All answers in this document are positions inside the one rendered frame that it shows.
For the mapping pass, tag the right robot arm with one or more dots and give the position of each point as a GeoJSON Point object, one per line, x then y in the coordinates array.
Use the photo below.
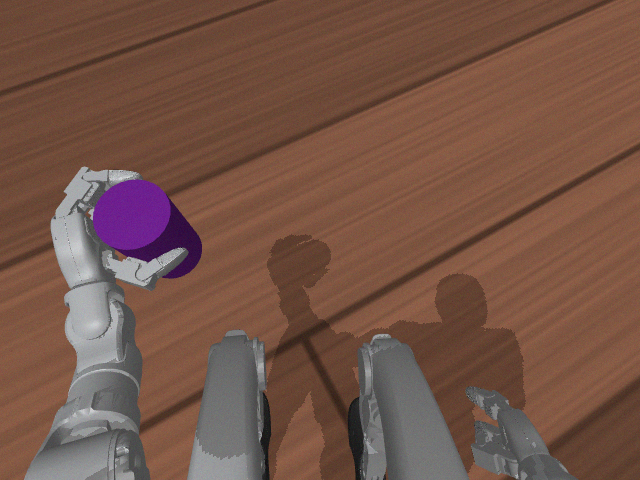
{"type": "Point", "coordinates": [543, 467]}

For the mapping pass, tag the right robot foot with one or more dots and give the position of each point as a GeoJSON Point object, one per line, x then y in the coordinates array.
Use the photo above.
{"type": "Point", "coordinates": [356, 438]}

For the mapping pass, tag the left robot hand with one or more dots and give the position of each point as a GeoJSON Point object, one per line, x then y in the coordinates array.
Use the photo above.
{"type": "Point", "coordinates": [82, 256]}

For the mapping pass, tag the can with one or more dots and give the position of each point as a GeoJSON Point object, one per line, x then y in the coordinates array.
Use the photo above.
{"type": "Point", "coordinates": [138, 219]}

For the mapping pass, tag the right robot hand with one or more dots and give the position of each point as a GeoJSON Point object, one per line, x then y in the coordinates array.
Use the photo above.
{"type": "Point", "coordinates": [500, 450]}

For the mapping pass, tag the left robot arm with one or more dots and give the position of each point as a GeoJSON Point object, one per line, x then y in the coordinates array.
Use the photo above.
{"type": "Point", "coordinates": [95, 435]}

